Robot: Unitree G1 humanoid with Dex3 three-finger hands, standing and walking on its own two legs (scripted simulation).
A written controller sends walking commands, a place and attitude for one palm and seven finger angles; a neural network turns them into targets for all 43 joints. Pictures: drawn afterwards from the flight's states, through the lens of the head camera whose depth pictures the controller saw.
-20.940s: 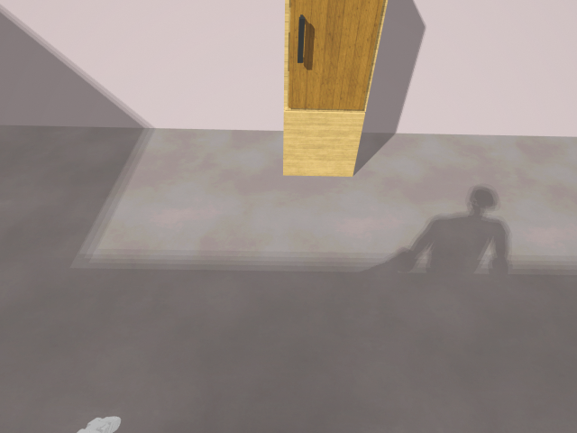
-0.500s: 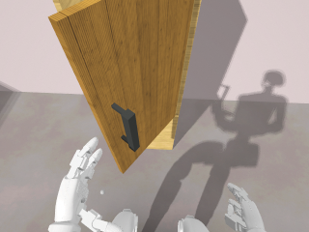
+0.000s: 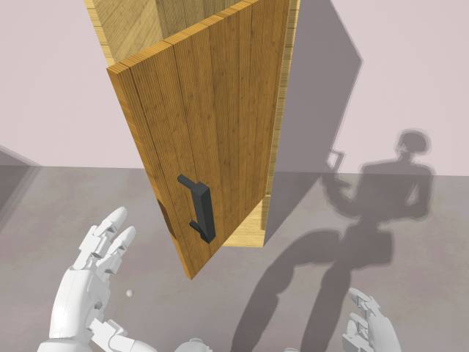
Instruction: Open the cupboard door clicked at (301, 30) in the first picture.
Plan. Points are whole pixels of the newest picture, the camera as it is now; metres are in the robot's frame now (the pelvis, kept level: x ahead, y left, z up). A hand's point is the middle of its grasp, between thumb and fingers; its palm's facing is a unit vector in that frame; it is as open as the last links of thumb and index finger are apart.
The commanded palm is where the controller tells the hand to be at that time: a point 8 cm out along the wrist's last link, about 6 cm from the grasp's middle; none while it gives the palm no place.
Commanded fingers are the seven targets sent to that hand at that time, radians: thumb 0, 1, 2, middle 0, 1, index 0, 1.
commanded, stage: draw the hand back to the body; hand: left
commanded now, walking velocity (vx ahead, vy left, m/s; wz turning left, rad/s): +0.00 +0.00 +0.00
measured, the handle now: (196, 210) +0.36 +0.09 +0.04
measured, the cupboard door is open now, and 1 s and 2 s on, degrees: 54 54 54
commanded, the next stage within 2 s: step back with the hand held close in 1.24 s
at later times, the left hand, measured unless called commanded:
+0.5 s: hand (48, 265) +0.20 +0.23 +0.15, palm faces +0.26 -0.89 -0.38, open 13.4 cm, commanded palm +0.16 +0.28 +0.18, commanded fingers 0.00 0.31 0.64 -0.18 -0.30 -0.18 -0.30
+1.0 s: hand out of the picture +0.22 +0.28 +0.24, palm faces +0.46 -0.79 -0.40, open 7.9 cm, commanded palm +0.17 +0.31 +0.25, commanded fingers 0.00 0.90 0.90 -0.20 -0.30 -0.20 -0.30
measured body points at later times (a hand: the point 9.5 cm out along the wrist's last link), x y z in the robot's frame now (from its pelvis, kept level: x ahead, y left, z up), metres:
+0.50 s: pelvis +0.02 +0.02 +0.05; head +0.01 +0.01 +0.50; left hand +0.18 +0.28 +0.18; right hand +0.20 -0.19 -0.02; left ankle +0.02 +0.13 -0.66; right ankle +0.00 -0.11 -0.66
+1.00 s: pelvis +0.03 +0.02 +0.08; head +0.01 +0.00 +0.53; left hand +0.19 +0.32 +0.26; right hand +0.21 -0.20 +0.00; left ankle +0.02 +0.13 -0.66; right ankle +0.00 -0.11 -0.66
